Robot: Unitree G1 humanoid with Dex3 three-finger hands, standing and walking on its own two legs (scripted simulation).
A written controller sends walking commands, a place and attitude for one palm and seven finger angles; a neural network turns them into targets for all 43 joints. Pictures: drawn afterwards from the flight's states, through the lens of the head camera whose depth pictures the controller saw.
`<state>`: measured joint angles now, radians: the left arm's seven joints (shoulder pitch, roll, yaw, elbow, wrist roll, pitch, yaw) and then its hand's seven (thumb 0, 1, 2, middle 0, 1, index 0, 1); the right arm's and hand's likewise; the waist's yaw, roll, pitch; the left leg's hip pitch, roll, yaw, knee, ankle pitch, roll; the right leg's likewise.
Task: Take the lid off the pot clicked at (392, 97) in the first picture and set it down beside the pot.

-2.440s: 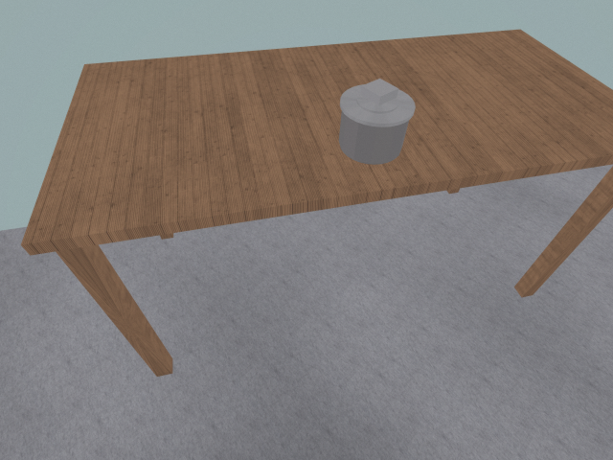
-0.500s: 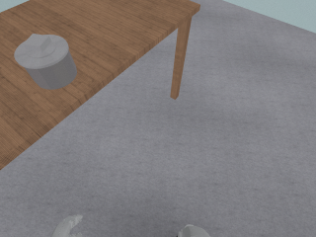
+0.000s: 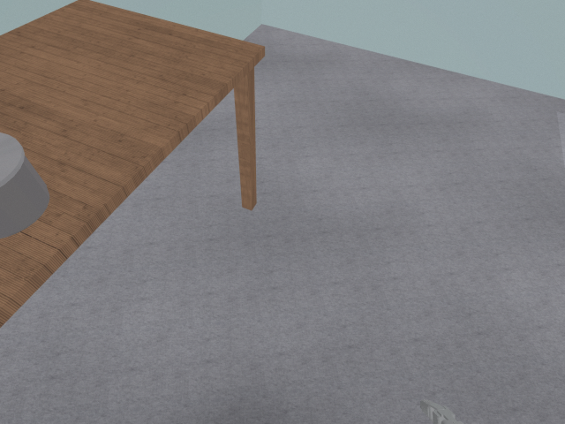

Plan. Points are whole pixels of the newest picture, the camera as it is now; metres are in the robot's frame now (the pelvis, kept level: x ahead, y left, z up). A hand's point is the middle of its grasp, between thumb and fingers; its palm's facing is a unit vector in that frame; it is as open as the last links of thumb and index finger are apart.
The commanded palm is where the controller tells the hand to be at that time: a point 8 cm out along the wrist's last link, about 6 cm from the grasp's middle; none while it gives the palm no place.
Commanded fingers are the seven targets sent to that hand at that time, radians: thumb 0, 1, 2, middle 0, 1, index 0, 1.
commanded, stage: walk to a spot facing it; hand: left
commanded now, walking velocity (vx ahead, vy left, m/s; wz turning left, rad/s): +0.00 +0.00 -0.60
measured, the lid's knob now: out of the picture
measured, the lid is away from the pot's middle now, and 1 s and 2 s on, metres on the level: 0.00 0.00 0.00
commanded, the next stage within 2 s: turn to face it in 1.40 s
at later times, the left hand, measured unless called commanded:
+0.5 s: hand (204, 406) +0.17 +0.13 -0.15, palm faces -0.26 -0.93 -0.27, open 7.3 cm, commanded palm none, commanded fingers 0.00 0.90 0.90 -0.20 -0.30 -0.20 -0.30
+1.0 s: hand (225, 349) +0.26 +0.12 -0.18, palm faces -0.47 -0.87 -0.18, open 7.3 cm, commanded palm none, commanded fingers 0.00 0.90 0.90 -0.20 -0.30 -0.20 -0.30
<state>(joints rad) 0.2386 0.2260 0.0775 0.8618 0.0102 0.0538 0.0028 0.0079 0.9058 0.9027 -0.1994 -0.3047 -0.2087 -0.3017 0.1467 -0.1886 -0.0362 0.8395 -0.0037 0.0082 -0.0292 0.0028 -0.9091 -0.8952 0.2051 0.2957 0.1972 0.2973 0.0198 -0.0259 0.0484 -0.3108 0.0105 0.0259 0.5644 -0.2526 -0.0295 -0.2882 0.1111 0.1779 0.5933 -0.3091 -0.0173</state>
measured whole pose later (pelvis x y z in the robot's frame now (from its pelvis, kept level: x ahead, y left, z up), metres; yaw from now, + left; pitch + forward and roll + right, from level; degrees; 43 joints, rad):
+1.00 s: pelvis +0.17 -0.06 +0.00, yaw -35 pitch -1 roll -1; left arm 0.38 0.23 0.09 1.00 0.02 0.01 -0.02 0.01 0.91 0.90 -0.20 -0.30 -0.20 -0.30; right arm 0.19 -0.16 -0.03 0.86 -0.03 -0.06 0.00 0.00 -0.91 -0.90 0.21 0.30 0.20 0.30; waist 0.04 -0.06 0.02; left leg -0.31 0.05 0.12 0.59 -0.28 0.03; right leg -0.35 0.02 0.06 1.08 -0.42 -0.02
